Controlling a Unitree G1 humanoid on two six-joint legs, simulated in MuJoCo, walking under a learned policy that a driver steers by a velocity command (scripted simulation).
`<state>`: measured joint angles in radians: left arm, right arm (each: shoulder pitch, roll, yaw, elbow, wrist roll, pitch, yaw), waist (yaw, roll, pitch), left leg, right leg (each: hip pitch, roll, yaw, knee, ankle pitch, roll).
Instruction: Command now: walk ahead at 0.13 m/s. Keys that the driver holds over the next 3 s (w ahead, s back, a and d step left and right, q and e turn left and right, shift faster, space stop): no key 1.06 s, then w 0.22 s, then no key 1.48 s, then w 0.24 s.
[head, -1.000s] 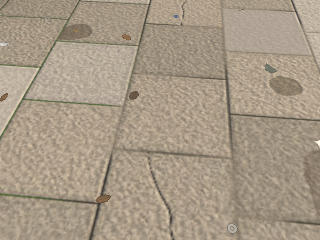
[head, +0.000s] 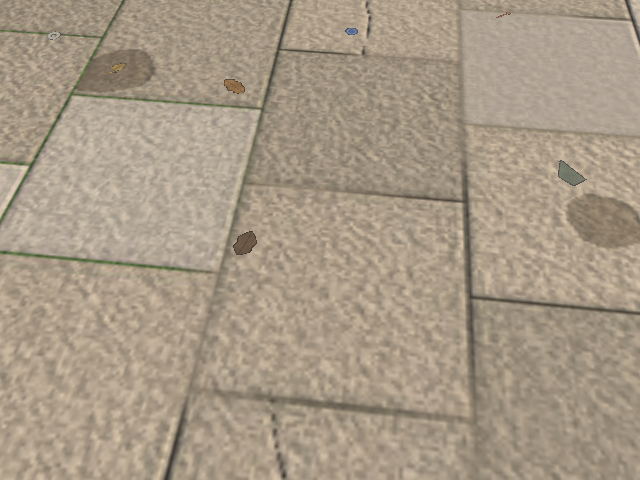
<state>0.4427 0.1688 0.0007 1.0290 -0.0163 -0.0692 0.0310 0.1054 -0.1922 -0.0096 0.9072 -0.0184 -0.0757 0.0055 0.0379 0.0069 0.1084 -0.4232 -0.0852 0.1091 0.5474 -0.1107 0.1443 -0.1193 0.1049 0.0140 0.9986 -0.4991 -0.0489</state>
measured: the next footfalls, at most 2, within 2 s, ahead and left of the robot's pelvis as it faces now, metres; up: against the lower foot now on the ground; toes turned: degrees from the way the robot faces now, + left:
right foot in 0.36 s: +0.09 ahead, -0.13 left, +0.00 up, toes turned +0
left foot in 1.40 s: +0.23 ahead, +0.08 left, +0.00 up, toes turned +5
